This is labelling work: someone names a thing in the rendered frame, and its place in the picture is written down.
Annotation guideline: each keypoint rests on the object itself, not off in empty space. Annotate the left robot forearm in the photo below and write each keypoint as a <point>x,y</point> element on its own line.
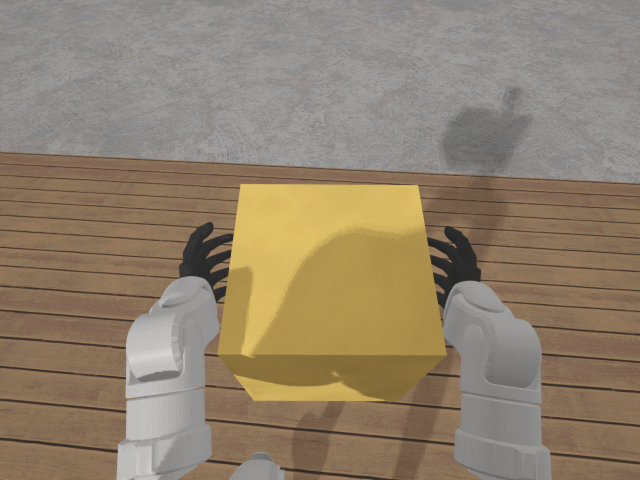
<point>166,434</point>

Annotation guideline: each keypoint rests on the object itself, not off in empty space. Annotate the right robot hand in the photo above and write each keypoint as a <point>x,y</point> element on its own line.
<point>463,266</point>

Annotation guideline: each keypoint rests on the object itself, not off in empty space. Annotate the right robot forearm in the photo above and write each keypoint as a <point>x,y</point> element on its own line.
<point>500,434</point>

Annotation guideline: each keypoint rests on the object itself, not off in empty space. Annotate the robot left thigh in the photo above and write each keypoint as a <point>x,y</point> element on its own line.
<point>258,470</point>

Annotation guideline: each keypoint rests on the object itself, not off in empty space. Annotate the left robot shin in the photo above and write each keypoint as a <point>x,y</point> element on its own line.
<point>261,456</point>

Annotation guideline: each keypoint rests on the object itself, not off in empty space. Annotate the left robot hand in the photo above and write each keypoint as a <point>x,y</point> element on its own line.
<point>195,262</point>

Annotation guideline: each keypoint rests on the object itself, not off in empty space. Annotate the carton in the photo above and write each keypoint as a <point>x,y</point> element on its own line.
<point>330,293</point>

